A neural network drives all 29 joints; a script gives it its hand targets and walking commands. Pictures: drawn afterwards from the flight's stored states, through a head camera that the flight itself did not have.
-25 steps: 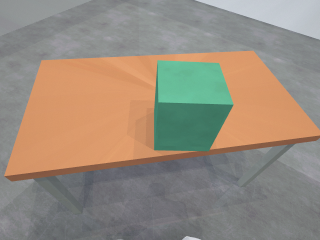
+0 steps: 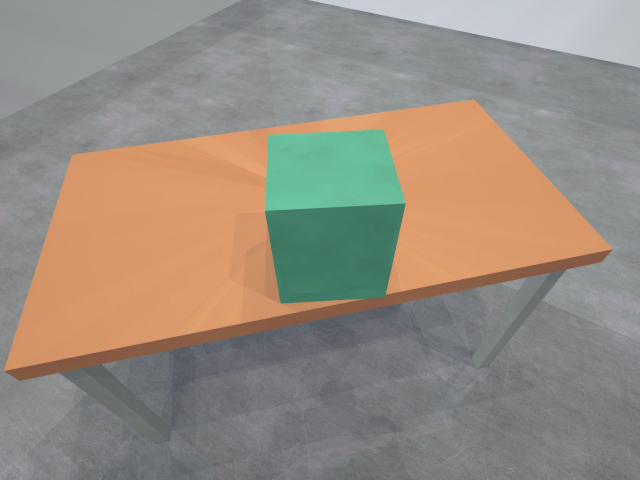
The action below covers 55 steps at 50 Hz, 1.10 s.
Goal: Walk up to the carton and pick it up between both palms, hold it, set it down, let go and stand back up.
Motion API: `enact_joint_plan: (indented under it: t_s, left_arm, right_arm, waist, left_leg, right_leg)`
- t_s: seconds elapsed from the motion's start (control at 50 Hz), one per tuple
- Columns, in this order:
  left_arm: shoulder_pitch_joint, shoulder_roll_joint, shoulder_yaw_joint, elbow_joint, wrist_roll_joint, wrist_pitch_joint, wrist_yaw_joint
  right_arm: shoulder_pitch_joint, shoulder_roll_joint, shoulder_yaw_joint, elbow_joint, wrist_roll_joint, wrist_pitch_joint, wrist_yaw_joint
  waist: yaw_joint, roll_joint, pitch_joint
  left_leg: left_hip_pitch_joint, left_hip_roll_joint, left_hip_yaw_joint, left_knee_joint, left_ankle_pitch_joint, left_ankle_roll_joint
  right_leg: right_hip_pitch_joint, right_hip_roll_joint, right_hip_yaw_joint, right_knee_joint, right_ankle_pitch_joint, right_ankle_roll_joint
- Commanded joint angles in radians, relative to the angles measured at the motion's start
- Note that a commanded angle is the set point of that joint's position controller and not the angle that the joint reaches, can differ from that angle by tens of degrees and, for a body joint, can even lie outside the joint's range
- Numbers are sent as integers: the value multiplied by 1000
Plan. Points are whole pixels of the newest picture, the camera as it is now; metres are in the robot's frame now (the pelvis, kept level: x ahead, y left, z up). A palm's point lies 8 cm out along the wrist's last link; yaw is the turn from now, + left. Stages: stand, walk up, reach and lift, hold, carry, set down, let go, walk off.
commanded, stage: walk up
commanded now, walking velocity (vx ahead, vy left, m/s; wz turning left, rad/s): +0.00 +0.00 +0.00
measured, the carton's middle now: (329, 220) +0.52 -0.01 -0.01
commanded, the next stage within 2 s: none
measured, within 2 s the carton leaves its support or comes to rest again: neither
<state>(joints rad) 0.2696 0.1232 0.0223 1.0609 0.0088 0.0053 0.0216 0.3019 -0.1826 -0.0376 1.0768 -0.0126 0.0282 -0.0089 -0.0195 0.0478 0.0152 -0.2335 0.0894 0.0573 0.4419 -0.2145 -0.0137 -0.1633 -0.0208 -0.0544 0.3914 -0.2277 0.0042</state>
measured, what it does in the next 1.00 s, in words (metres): walks ahead: left foot, then right foot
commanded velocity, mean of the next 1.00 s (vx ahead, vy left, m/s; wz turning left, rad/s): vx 0.08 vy -0.06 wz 0.00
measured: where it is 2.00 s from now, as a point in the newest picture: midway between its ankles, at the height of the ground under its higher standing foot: outside the picture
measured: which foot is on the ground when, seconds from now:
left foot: down 0.00-0.22, up 0.24-0.44, down 0.46-0.92, up 0.94-1.00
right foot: down 0.00-0.44, up 0.46-0.90, down 0.92-1.00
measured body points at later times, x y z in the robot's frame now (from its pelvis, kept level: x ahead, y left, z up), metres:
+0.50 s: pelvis +0.06 +0.03 -0.01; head +0.07 +0.06 +0.44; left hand -0.01 +0.25 -0.18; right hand +0.09 -0.21 -0.15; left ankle +0.08 +0.13 -0.75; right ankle -0.01 -0.11 -0.72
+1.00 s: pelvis +0.15 -0.04 -0.02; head +0.20 -0.07 +0.43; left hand +0.25 +0.21 -0.15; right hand +0.16 -0.28 -0.19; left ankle +0.07 +0.12 -0.69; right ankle +0.20 -0.12 -0.75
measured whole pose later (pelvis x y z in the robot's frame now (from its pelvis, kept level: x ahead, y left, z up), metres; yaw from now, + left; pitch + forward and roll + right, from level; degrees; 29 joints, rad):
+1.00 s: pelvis +0.15 -0.04 -0.02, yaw +1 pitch +0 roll +2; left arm 0.10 0.18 0.06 0.96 0.01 -0.01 0.02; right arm 0.25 -0.18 -0.08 1.04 0.00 0.04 -0.06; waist -0.02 0.03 0.11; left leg -0.32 0.03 0.00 0.96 -0.61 -0.03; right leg -0.38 -0.04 -0.11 0.62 -0.25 -0.06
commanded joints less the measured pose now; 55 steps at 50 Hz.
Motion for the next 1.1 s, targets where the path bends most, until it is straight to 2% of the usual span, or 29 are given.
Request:
enact_joint_plan:
  t_s: [0.0,0.06,0.18,0.2,0.24,0.26,0.3,0.38,0.4,0.42,0.44,0.46,0.48,0.52,0.56,0.58,0.6,0.68,0.72,0.74,0.78,0.84,0.88,0.9,0.92,0.94,0.96,1.02,1.08]
  left_arm:
    - [-17,158,22,-40,-6,-28,5]
    - [43,108,14,-1,-13,-35,5]
    - [19,132,19,16,-8,-30,8]
    - [91,209,63,6,-8,-26,-3]
    - [173,218,73,38,-2,-10,2]
    - [181,202,67,52,3,-15,5]
    - [153,181,60,46,13,-33,8]
    - [51,185,64,33,9,-44,-2]
    - [70,163,60,53,5,-37,-1]
    - [81,135,50,60,7,-33,-1]
    - [88,60,30,34,10,-37,-4]
    - [71,64,38,-26,19,-30,-8]
    - [62,116,54,-25,23,-23,-18]
    - [64,103,50,-10,14,-21,-35]
    - [113,69,43,4,19,-19,-43]
    - [151,73,50,9,18,-7,-39]
    - [142,64,48,-1,0,3,-22]
    - [71,48,29,10,5,8,-8]
    - [34,83,34,11,5,18,3]
    - [-27,150,50,-31,22,35,2]
    - [-75,139,54,-98,24,47,-10]
    - [-71,125,62,-117,16,30,-16]
    - [17,131,67,-85,3,-2,-2]
    - [75,229,91,-77,4,-17,0]
    - [124,303,99,-85,-2,-28,5]
    - [149,284,90,-84,-7,-25,14]
    - [107,278,83,-100,-5,-20,20]
    - [-132,148,38,-146,2,0,21]
    - [-105,128,22,-129,7,-23,19]
  right_arm:
    - [66,-71,-10,-8,-6,-32,-5]
    - [61,-60,-6,19,5,-42,-12]
    - [86,-44,-12,45,-9,-31,-22]
    - [73,-105,-15,-6,-3,-30,-6]
    - [-83,-22,-8,-63,-15,-19,3]
    - [-95,-1,-7,-80,-21,-24,10]
    - [-65,-17,-20,-74,-23,-47,21]
    - [33,12,-17,-68,-7,-69,20]
    - [83,-22,-29,-49,-15,-73,16]
    - [186,-69,-48,-32,-23,-81,5]
    - [302,-142,-69,-16,-35,-86,-6]
    - [381,-274,-89,-4,-23,-77,-22]
    - [304,-240,-79,8,-13,-67,-26]
    - [115,-127,-46,-32,-7,-75,-19]
    - [107,-93,-35,-45,-11,-92,-21]
    - [107,-64,-18,-45,-14,-100,-24]
    - [33,-53,-1,-75,-15,-106,-30]
    - [105,-59,5,-12,-9,-96,-31]
    - [107,-103,-13,-26,-20,-82,-31]
    - [156,-196,-51,-36,-30,-69,-49]
    - [178,-224,-81,-24,-34,-47,-79]
    - [54,-146,-77,-65,-37,-38,-72]
    - [-5,-104,-68,-80,-19,-32,-47]
    - [51,-75,-60,-101,-12,-33,-39]
    - [98,-10,-38,-103,18,-24,-44]
    - [97,-19,-47,-73,25,1,-55]
    - [71,-35,-58,-47,29,24,-55]
    - [53,-21,-46,-29,4,45,-24]
    - [55,-31,-38,-3,-8,47,-11]
  waist:
    - [-5,-183,48]
    - [17,-40,25]
    - [0,-62,67]
    - [42,-133,-65]
    - [109,-252,202]
    - [103,-212,232]
    - [69,-119,152]
    - [-6,-250,114]
    - [-27,-211,109]
    - [-79,-136,81]
    - [-114,112,55]
    - [-122,254,30]
    - [-81,184,73]
    - [-2,108,161]
    - [12,119,117]
    - [33,66,91]
    - [67,143,106]
    - [36,167,-32]
    - [8,114,23]
    - [-36,31,61]
    - [-34,45,43]
    - [10,119,53]
    - [52,59,12]
    - [45,-132,-70]
    - [61,-365,-177]
    - [74,-272,-224]
    - [78,-206,-217]
    - [-7,-227,-74]
    - [-1,-158,-48]
  left_leg:
    - [84,17,-18,-88,130,-5]
    - [89,30,-30,-113,132,-23]
    - [93,20,-29,-107,111,-31]
    - [-14,-15,43,14,-430,-35]
    - [-321,-27,50,284,-256,-53]
    - [-383,19,7,347,-218,-45]
    - [-332,13,3,350,-162,-41]
    - [1,-38,69,76,-62,-29]
    - [153,-74,99,41,-30,-24]
    - [293,-41,57,-6,-63,-17]
    - [368,191,-229,-141,-259,18]
    - [294,467,-653,-332,-453,86]
    - [173,464,-669,-355,-515,127]
    - [36,325,-378,-322,-314,63]
    - [16,249,-197,-273,-38,44]
    - [36,222,-131,-193,300,47]
    - [1,199,-31,-125,898,63]
    - [109,83,82,-82,750,116]
    - [101,165,-4,-69,719,152]
    - [186,304,-146,-66,819,193]
    - [239,423,-247,-87,715,230]
    - [123,320,-124,-51,592,156]
    - [28,139,30,137,581,60]
    - [-86,74,64,264,243,1]
    - [-191,-81,64,536,-479,-29]
    - [-140,-84,-79,662,-542,-14]
    - [-165,-97,-132,739,-495,-6]
    - [-113,-64,-124,660,-231,-1]
    - [-109,-68,-81,522,-148,1]
  right_leg:
    - [-65,-127,104,-178,20,-35]
    - [-6,-101,75,-149,84,-34]
    - [-18,-91,69,-134,82,-38]
    - [45,-136,137,-170,-635,-59]
    - [42,-322,390,-344,-672,-150]
    - [62,-356,398,-359,-577,-170]
    - [80,-312,281,-312,-340,-150]
    - [-108,-210,91,-220,-247,-105]
    - [-205,-155,49,-138,-285,-90]
    - [-298,-105,-6,8,-342,-66]
    - [-410,-41,-74,308,-353,-18]
    - [-532,11,-28,552,-421,0]
    - [-510,-59,70,672,-316,-4]
    - [-470,-100,68,681,-111,21]
    - [-411,-105,37,668,-10,44]
    - [-388,-78,23,678,10,47]
    - [-317,-53,19,605,-31,50]
    - [-179,9,-87,348,0,33]
    - [-207,-1,-85,296,-7,27]
    - [-356,-14,-92,381,-71,45]
    - [-453,-121,27,447,-150,49]
    - [-289,-111,45,297,-103,33]
    - [-40,-47,-38,32,291,15]
    - [155,-158,35,37,741,-18]
    - [255,-396,245,81,1307,-144]
    - [193,-440,233,97,1402,-179]
    - [116,-452,288,47,1106,-196]
    - [-111,-241,155,-113,212,-125]
    - [-44,-226,182,-199,30,-118]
